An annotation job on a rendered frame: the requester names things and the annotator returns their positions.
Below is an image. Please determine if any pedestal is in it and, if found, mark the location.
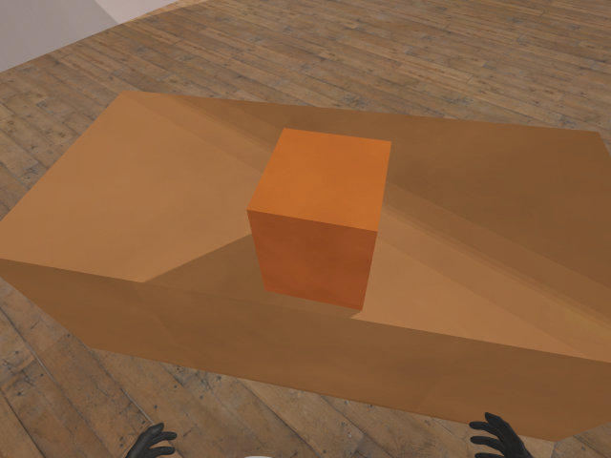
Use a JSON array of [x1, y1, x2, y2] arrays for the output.
[[0, 90, 611, 442]]

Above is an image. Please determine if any left robot hand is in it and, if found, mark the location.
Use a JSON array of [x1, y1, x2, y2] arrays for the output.
[[125, 423, 177, 458]]

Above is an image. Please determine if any carton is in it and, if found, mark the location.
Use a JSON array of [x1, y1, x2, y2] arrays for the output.
[[246, 128, 391, 310]]

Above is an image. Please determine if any right robot hand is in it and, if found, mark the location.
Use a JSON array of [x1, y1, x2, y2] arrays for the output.
[[469, 412, 533, 458]]

